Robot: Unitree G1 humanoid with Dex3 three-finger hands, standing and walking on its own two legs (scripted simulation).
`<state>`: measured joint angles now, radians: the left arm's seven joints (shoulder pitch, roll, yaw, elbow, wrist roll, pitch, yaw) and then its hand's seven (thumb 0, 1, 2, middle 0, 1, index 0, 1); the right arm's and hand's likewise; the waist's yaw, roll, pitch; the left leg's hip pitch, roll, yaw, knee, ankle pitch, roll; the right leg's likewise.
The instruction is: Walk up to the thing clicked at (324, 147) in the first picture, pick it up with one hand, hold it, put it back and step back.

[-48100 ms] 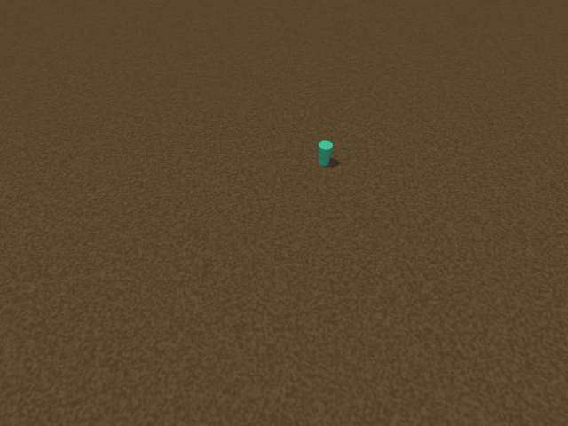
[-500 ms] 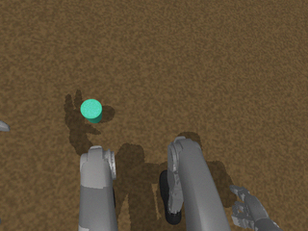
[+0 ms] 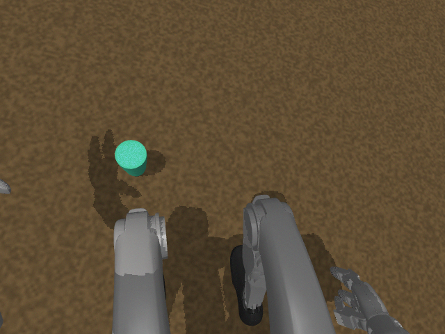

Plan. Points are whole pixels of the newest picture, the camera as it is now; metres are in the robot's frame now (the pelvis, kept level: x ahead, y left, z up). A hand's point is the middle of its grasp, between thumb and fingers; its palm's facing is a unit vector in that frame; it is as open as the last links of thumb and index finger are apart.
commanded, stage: go down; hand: left
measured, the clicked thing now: (133, 161) +0.49 +0.17 -0.33
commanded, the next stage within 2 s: approach in 0.34 s
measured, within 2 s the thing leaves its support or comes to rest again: neither
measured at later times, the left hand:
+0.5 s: hand out of the picture +0.43 +0.34 -0.02, palm faces -0.01 -0.97 -0.24, open 17.2 cm
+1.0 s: hand (81, 157) +0.46 +0.26 -0.21, palm faces -0.07 -1.00 -0.01, open 17.0 cm
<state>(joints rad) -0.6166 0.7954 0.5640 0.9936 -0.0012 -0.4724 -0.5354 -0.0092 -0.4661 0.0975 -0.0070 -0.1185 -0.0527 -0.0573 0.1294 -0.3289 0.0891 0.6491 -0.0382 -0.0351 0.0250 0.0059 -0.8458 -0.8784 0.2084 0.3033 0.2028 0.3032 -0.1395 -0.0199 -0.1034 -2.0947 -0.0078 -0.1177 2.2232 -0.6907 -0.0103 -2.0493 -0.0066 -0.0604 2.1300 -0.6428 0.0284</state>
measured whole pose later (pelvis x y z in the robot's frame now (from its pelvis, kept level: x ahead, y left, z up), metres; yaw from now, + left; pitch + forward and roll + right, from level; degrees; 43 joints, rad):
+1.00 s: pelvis +0.00 +0.00 -0.08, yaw -5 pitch +24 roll -12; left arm -0.73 0.83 0.60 1.31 -0.10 -0.80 -0.54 -0.01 -0.45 0.13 -0.03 -0.14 -0.04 -0.11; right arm -0.03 -0.36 0.32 0.60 -0.18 -0.07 0.08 0.00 -0.86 -0.88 0.21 0.30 0.20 0.30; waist -0.26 -0.17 0.16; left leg -2.23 -0.01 -0.23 2.52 -0.72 -0.03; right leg -2.16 0.02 -0.14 2.35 -0.63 0.04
